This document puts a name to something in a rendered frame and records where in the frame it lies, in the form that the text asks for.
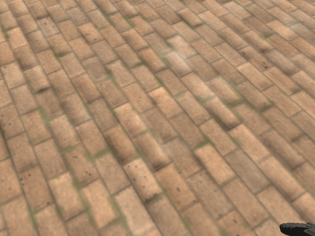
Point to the robot right hand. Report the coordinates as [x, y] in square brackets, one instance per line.
[298, 229]

